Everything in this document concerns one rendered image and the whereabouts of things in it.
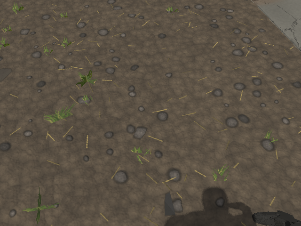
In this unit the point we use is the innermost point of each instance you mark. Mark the robot right hand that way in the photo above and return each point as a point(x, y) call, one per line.
point(278, 218)

